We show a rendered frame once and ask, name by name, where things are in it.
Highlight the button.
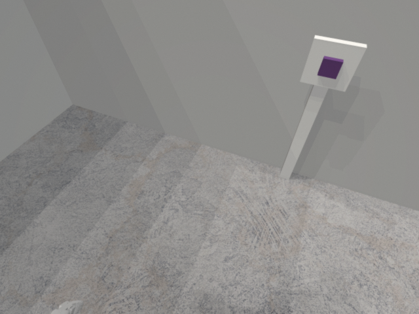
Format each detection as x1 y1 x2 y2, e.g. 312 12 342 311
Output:
318 56 344 79

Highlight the panel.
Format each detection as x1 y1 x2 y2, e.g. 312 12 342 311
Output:
280 35 367 179

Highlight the left robot hand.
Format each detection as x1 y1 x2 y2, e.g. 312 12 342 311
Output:
51 300 84 314

